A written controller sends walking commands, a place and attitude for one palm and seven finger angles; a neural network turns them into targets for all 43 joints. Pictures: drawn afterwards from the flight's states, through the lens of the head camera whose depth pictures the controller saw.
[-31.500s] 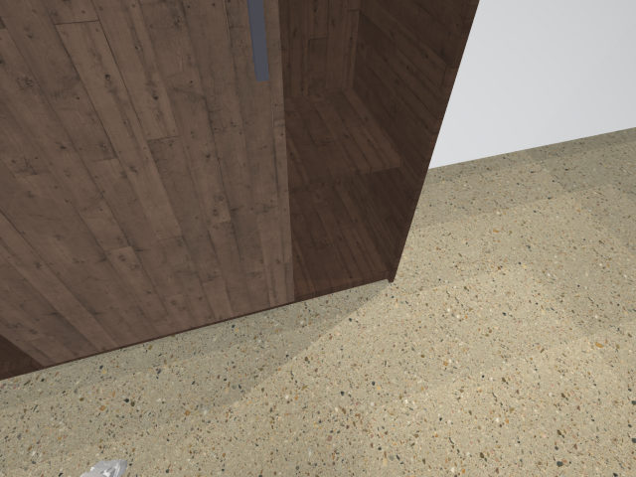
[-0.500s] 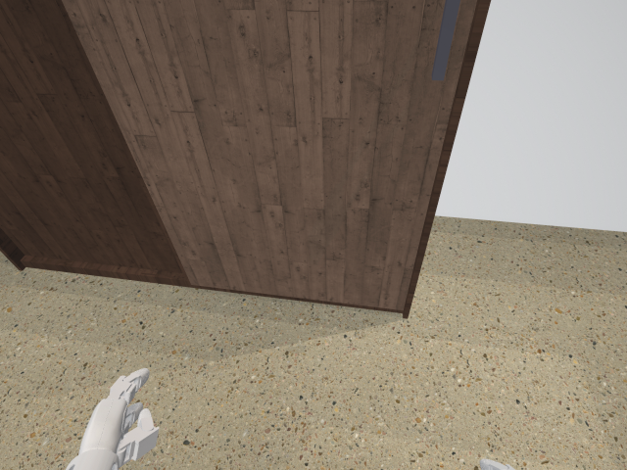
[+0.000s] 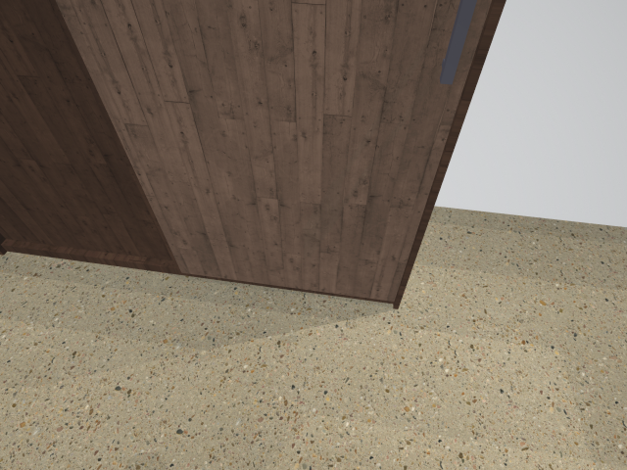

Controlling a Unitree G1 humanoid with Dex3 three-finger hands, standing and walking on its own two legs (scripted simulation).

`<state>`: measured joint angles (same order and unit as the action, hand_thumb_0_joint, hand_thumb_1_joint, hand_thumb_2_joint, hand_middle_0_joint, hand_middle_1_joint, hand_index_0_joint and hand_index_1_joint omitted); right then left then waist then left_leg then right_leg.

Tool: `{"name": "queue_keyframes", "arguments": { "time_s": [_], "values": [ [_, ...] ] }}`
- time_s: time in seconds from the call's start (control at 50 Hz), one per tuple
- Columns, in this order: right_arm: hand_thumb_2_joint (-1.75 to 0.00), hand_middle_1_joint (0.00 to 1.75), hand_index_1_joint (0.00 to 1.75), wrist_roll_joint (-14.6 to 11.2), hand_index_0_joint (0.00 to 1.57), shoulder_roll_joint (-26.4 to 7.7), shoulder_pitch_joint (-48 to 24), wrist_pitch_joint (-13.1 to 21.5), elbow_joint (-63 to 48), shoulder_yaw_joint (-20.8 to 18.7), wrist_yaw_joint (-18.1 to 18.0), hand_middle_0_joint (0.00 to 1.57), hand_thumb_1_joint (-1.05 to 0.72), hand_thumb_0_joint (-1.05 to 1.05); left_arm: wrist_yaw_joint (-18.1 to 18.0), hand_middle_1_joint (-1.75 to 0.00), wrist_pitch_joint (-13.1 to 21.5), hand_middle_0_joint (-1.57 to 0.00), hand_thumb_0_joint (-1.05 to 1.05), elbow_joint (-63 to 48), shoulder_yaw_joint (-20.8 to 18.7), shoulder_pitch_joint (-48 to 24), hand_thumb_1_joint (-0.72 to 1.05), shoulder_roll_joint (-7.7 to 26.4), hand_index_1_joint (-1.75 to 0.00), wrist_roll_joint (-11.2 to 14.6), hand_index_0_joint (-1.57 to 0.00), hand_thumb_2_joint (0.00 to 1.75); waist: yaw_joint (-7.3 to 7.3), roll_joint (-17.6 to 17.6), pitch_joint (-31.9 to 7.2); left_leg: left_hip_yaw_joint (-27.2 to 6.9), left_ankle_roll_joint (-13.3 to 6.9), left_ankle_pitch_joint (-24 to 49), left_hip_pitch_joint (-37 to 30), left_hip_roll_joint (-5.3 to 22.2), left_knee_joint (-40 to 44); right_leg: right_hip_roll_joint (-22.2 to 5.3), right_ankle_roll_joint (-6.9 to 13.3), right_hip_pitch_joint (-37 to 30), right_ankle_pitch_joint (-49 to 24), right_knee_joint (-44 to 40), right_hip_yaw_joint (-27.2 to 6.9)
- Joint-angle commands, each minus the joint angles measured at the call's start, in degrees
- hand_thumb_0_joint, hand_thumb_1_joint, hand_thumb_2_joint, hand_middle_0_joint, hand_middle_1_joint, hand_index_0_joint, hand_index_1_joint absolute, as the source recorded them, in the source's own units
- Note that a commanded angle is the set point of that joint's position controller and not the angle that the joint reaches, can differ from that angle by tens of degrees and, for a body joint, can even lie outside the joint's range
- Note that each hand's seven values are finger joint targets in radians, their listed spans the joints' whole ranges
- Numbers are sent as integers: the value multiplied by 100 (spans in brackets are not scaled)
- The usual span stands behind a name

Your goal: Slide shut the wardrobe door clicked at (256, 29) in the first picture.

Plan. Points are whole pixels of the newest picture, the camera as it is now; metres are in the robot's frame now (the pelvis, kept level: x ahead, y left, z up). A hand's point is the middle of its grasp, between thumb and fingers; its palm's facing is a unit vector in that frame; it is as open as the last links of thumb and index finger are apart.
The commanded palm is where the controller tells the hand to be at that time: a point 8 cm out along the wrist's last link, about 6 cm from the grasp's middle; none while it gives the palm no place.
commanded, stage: let the arm hang, fingers relaxed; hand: left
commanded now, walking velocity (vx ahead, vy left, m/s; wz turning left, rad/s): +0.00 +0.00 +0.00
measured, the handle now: (456, 34) +0.75 -0.20 +0.21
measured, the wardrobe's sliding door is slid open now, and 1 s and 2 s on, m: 0.00 0.00 0.00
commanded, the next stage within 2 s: look to check the result in 0.42 s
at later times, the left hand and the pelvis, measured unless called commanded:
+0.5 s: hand out of the picture -0.01 +0.16 -0.18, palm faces +0.01 -0.98 -0.18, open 7.4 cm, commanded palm none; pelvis +0.00 +0.00 +0.00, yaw -1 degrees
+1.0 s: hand out of the picture +0.01 +0.16 -0.17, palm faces +0.01 -0.98 -0.20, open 7.4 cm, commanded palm none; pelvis +0.00 -0.01 +0.00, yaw -1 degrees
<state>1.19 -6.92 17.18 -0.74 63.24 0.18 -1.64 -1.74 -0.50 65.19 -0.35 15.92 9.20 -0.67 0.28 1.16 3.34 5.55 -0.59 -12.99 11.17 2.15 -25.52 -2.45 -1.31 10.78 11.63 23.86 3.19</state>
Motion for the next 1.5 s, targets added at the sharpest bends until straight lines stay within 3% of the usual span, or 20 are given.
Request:
{"name": "queue_keyframes", "arguments": {
  "time_s": [0.0,0.04,0.14,0.32,0.4,0.62,1.2,1.34,1.42,1.48],
  "values": [
    [-90,30,30,-26,20,-543,410,57,-55,-158,-49,20,-90,0,-30,-30,60,-20,0,-72,-89,301,90,431,-30,10,-20,90,21,-50,205,-545,-129,-18,78,451,754,-296,209,258,101,-466,-305],
    [-90,30,30,-19,20,-503,457,59,-18,-159,-49,20,-90,0,-36,-30,67,-20,0,-63,-96,275,90,397,-30,7,-20,90,33,-166,239,-555,-128,-52,123,430,773,-278,208,252,86,-444,-319],
    [-90,30,30,-16,20,-444,477,94,38,-171,-59,20,-90,0,-49,-30,80,-20,0,-29,-121,289,90,336,-30,5,-20,90,23,45,185,-523,-135,104,77,442,793,-287,200,206,-64,-389,-324],
    [-90,30,30,-29,20,-440,504,110,62,-179,-65,20,-90,0,-54,-30,105,-20,0,-22,-126,308,90,342,-30,4,-20,90,32,-37,157,-482,-134,340,-53,440,731,-316,195,184,-194,-425,-348],
    [-90,30,30,-27,20,-447,489,77,62,-197,-60,20,-90,0,-57,-30,98,-20,0,-1,-123,310,90,339,-30,-1,-20,90,56,-40,282,-474,-116,-21,-17,427,764,-293,210,323,81,-503,-384],
    [-90,30,30,-34,20,-522,427,100,48,-212,-75,20,-90,0,-56,-30,127,-20,0,15,-130,294,90,351,-30,2,-20,90,64,-58,129,-465,-114,263,-189,448,698,-309,220,268,-112,-515,-416],
    [-90,30,30,-21,20,-929,-55,94,29,-257,-45,20,-90,0,-7,-30,170,-20,0,-86,-210,-234,90,828,-30,4,-20,90,66,-78,41,-466,-43,415,-307,493,724,-370,273,112,-188,-745,-494],
    [-90,30,30,-20,20,-1134,-189,126,0,-267,-43,20,-90,0,9,-30,204,-20,0,-113,-229,-379,90,981,-30,10,-20,90,77,-96,-218,-484,-45,731,-459,542,723,-405,282,-90,-624,-715,-478],
    [-90,30,30,-17,20,-1221,-324,111,-13,-272,-37,20,-90,0,18,-30,202,-20,0,-126,-231,-467,90,1062,-30,11,-20,90,74,-67,-98,-480,-25,651,-448,545,758,-412,283,-41,-577,-780,-507],
    [-90,30,30,-26,20,-1300,-383,118,-34,-282,-28,20,-90,0,25,-30,214,-20,0,-144,-248,-505,90,1154,-30,4,-20,90,68,-64,-213,-498,-28,755,-513,553,745,-413,286,-114,-688,-784,-508]
  ]
}}
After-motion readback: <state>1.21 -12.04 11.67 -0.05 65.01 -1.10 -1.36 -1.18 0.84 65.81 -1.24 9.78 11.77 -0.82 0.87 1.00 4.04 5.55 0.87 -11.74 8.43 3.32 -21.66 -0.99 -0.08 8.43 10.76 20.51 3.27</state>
